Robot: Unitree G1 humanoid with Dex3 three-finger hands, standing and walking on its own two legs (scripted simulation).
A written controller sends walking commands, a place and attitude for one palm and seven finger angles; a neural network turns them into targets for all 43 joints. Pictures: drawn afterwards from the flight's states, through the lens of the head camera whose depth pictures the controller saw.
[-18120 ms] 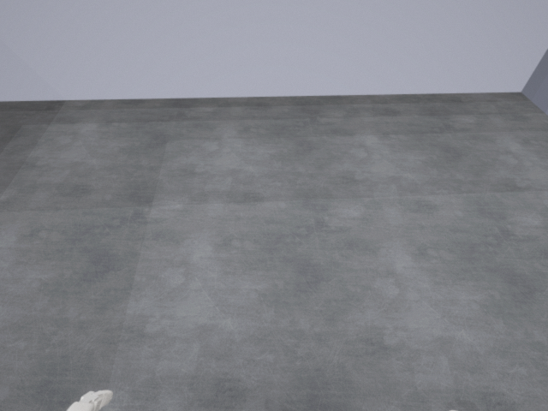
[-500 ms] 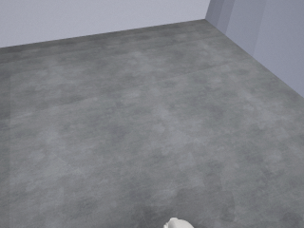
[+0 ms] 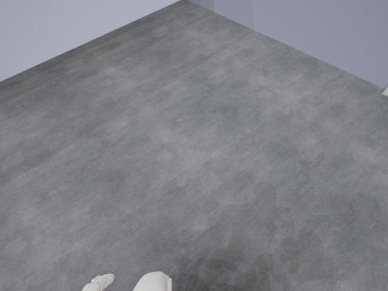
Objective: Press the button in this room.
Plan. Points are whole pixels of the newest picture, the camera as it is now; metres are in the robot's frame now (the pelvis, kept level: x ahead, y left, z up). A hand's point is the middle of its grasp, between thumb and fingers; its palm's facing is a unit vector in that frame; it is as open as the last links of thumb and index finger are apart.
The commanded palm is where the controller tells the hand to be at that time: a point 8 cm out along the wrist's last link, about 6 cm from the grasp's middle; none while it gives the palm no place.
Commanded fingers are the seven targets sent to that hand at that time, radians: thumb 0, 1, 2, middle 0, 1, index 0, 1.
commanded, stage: turn or walk to find it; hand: left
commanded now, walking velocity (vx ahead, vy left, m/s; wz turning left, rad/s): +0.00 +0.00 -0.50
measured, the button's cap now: out of the picture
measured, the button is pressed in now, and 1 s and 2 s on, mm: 0 0 0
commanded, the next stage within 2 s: none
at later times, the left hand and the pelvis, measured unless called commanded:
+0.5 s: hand out of the picture +0.12 +0.25 -0.17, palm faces -0.19 -0.96 -0.20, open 7.4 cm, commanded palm none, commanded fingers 0.00 0.90 0.90 -0.20 -0.30 -0.20 -0.30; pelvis +0.01 +0.06 +0.01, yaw -15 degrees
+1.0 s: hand (151, 283) +0.15 +0.12 -0.15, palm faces -0.47 -0.86 -0.23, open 7.4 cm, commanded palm none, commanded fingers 0.00 0.90 0.90 -0.20 -0.30 -0.20 -0.30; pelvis +0.03 -0.03 +0.01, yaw -30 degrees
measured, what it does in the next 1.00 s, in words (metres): steps on the spot, turning right: left foot, then right foot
